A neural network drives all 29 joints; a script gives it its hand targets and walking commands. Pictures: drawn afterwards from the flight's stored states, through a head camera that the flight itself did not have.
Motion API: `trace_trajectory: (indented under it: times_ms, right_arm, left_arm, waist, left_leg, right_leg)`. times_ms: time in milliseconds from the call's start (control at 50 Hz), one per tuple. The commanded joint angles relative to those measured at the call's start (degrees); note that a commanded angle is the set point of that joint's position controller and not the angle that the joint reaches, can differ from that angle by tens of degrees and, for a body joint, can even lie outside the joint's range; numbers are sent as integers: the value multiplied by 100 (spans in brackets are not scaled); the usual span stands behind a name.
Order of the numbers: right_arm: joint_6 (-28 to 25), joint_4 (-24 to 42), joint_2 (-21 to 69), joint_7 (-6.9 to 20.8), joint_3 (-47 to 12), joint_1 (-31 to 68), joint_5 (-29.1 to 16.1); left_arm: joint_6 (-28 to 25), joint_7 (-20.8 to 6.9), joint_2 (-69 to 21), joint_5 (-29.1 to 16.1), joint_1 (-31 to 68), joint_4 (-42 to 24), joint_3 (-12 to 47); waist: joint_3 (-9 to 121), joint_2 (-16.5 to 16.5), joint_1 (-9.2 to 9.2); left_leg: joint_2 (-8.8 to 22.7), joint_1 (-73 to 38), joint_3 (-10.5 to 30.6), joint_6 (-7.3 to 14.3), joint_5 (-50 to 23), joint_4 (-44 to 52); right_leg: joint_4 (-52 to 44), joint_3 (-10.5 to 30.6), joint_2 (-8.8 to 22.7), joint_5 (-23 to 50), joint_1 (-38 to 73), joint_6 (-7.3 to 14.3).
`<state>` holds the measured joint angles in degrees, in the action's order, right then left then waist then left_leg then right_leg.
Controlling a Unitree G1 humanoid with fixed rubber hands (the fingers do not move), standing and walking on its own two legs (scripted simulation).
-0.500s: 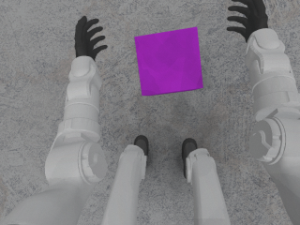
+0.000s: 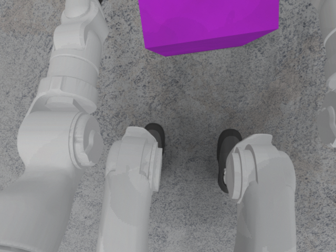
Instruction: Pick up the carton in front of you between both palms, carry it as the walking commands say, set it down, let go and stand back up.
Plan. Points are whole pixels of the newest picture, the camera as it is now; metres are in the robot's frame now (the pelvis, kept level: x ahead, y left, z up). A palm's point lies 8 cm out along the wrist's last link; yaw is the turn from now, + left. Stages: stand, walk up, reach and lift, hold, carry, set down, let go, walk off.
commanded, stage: reach and lift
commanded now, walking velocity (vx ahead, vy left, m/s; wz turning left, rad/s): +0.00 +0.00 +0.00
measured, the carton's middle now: out of the picture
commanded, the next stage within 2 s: none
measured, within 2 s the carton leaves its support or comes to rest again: leaves its support in 0.98 s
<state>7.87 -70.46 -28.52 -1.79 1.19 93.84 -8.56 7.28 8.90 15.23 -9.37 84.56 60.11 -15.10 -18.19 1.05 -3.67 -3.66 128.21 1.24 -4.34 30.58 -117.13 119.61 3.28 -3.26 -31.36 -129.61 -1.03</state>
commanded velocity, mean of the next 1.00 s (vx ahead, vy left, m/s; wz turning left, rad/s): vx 0.00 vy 0.00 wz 0.00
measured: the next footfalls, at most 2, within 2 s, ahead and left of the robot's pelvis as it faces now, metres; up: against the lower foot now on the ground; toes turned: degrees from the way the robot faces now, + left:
none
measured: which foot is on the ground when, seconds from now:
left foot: down 0.00-1.00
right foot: down 0.00-1.00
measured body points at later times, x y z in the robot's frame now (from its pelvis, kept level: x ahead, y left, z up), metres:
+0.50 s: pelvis +0.01 +0.00 -0.03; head +0.39 -0.02 +0.20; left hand +0.57 +0.17 -0.21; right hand +0.60 -0.18 -0.21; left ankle +0.12 +0.13 -0.37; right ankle +0.11 -0.12 -0.37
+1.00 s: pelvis +0.02 +0.00 -0.03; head +0.39 -0.03 +0.21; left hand +0.58 +0.14 -0.20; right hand +0.59 -0.16 -0.21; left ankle +0.12 +0.13 -0.37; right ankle +0.11 -0.12 -0.37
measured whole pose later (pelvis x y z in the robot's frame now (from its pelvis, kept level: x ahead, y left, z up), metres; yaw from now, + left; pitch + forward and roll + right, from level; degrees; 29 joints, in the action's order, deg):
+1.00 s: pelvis +0.02 +0.00 -0.03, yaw +0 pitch +37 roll +3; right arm 13.1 -59.3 -19.6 -4.1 5.3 86.6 -3.6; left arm 13.2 9.2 10.2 -4.5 81.2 51.4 -19.7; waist -20.1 1.8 -1.8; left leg -4.7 128.7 2.0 -4.6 35.3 -126.5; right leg 128.7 2.3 -2.7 -36.4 -129.6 -0.4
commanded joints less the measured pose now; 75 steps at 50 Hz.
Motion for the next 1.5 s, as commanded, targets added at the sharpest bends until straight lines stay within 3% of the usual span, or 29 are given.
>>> trace_trajectory:
  times_ms: [0,120,260,360,480,560,600,620,640,700,740,780,880,980,1040,1080,1120,1200,1240,1340,1480]
  right_arm:
    - [-213,282,-648,0,6,1825,-25]
    - [-429,539,-742,-88,-127,2152,-232]
    - [-458,611,-521,-151,-308,1745,-387]
    - [-424,320,-360,-110,-203,1431,-265]
    - [-437,415,-281,-125,-184,1762,-241]
    - [-386,422,253,-67,-443,2117,-323]
    - [-354,374,415,-42,-359,2149,-176]
    - [-328,386,722,16,-384,2201,-160]
    - [-274,459,1780,204,-595,2510,-214]
    - [-79,455,4426,935,-680,2772,104]
    - [87,657,5384,1321,-455,2504,311]
    - [206,855,5807,1530,-325,2301,402]
    - [281,1550,6396,1594,-621,2255,220]
    - [360,3067,7099,1352,-1390,2670,-275]
    - [582,3717,7593,1201,-1640,2529,-288]
    - [747,3764,7815,1121,-1645,2144,-174]
    - [904,3448,8020,1117,-1476,1721,44]
    - [1080,2184,8108,1249,-550,1019,783]
    - [1096,1859,8030,1307,-85,986,1112]
    - [1102,1707,7971,1380,471,1180,1496]
    - [1237,2091,8293,1430,287,1182,1459]
  left_arm:
    - [-222,-45,770,44,1551,-247,-49]
    - [-437,-19,918,-66,1893,-336,114]
    - [-481,49,742,-294,1473,-333,363]
    - [-459,42,586,-193,1203,-108,279]
    - [-453,39,538,-169,1647,-279,316]
    - [-406,-12,39,-222,2026,-306,509]
    - [-379,-22,-102,-30,2078,-217,356]
    - [-362,-48,-332,94,2100,-219,298]
    - [-319,-243,-1320,123,2447,-351,475]
    - [-25,-1012,-3858,474,3250,-452,816]
    - [186,-1438,-4737,604,3375,-688,845]
    - [316,-1663,-5216,613,3200,-847,841]
    - [409,-1782,-5876,185,3229,-1317,1263]
    - [526,-1648,-6422,-280,3448,-2346,1995]
    - [717,-1566,-6684,-260,3406,-2914,2362]
    - [825,-1520,-6727,-162,3291,-3185,2499]
    - [940,-1543,-6788,51,3039,-3104,2426]
    - [1135,-1694,-6867,811,2412,-2044,1556]
    - [1184,-1743,-6828,1171,2286,-1726,1103]
    - [1233,-1825,-6855,1541,2376,-1561,712]
    - [1388,-1940,-7303,1401,2364,-1821,1106]
  waist:
    - [6661,-635,-109]
    - [6724,-564,-67]
    - [7364,-564,-66]
    - [6576,-571,-33]
    - [6401,-506,12]
    - [6256,-543,0]
    - [6109,-527,-4]
    - [6047,-527,-58]
    - [5986,-596,-92]
    - [5465,-560,25]
    - [5217,-477,62]
    - [5163,-394,84]
    - [6186,-397,218]
    - [9248,-637,219]
    - [10712,-751,138]
    - [10822,-745,153]
    - [10121,-675,138]
    - [7872,-569,80]
    - [7366,-551,54]
    - [7457,-455,82]
    - [8552,-309,223]
  left_leg:
    - [181,-3053,-607,11,-1294,483]
    - [141,-3186,-558,59,-1986,42]
    - [41,-3765,-572,95,-2657,-168]
    - [15,-3325,-545,79,-2226,-96]
    - [-1,-3280,-531,87,-1913,-29]
    - [-67,-3333,-531,98,-1685,22]
    - [-103,-3389,-529,102,-1565,45]
    - [-128,-3467,-528,127,-1529,65]
    - [-191,-3465,-528,174,-1525,73]
    - [-279,-3116,-560,219,-1305,-61]
    - [-337,-2848,-620,267,-1192,-117]
    - [-370,-2789,-652,298,-1255,-139]
    - [-406,-3051,-667,328,-2078,-279]
    - [-479,-3766,-774,260,-3182,-209]
    - [-564,-3894,-817,201,-3370,26]
    - [-614,-3946,-838,170,-3211,247]
    - [-634,-3770,-861,168,-2679,547]
    - [-596,-3109,-833,209,-1255,1184]
    - [-595,-3030,-796,243,-886,1469]
    - [-600,-3334,-746,266,-605,2003]
    - [-628,-4145,-784,207,-762,2523]
  right_leg:
    - [-765,-190,287,1260,3704,-39]
    - [-291,-145,250,1941,3772,-30]
    - [-68,-256,187,2515,4040,-25]
    - [-167,-235,197,2029,3506,-20]
    - [-247,-234,187,1649,3353,3]
    - [-307,-238,153,1423,3461,8]
    - [-324,-251,118,1302,3484,0]
    - [-326,-262,84,1276,3488,3]
    - [-350,-253,18,1264,3505,22]
    - [-276,-288,-143,1191,3268,76]
    - [-231,-381,-229,1165,3043,133]
    - [-199,-474,-265,1166,2771,160]
    - [-97,-516,-286,2041,3180,182]
    - [-93,-550,-344,3643,5073,98]
    - [-227,-572,-439,4171,5864,43]
    - [-460,-618,-517,3952,5840,-23]
    - [-821,-673,-574,3234,5276,-74]
    - [-1544,-762,-601,1438,3753,-49]
    - [-1821,-778,-609,953,3450,-22]
    - [-2329,-755,-625,563,3580,38]
    - [-2841,-792,-635,776,4540,48]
